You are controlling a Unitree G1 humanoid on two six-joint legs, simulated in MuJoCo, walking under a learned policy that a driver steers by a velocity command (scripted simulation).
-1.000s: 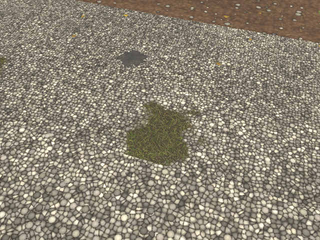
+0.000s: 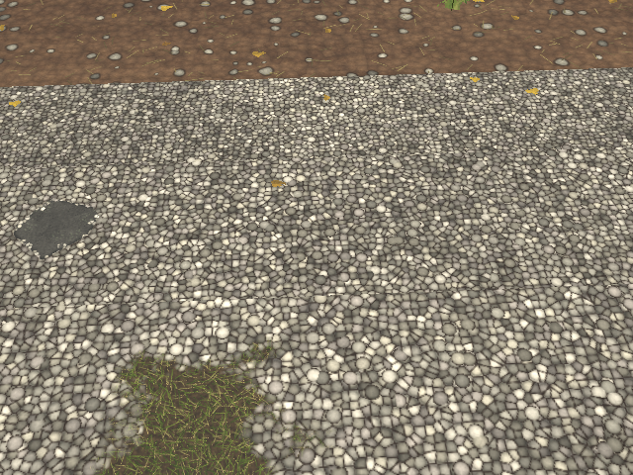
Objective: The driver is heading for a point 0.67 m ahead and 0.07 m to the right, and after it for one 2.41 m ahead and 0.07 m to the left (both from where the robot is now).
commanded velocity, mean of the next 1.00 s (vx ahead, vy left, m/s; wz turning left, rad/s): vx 0.46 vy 0.00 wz -0.26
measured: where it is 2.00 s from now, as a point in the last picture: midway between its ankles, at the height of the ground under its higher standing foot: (414, 420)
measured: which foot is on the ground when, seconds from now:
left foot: up 0.00-0.22, down 0.24-0.70, up 0.72-1.00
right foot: down 0.00-0.22, up 0.24-0.66, down 0.68-1.00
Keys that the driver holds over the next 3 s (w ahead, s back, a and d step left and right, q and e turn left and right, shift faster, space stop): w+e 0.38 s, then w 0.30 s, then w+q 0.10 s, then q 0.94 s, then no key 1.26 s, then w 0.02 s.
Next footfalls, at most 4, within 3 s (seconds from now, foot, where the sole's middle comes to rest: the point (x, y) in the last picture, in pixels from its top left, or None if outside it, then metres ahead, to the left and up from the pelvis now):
0.24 left None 0.20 0.13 -0.77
0.68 right None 0.50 -0.24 -0.93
1.18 left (370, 379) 0.78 -0.06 -0.93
1.68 right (456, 399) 0.74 -0.27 -0.93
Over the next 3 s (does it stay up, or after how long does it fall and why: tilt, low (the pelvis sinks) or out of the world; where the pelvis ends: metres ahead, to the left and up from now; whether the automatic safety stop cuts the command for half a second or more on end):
stays up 0.69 -0.16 -0.15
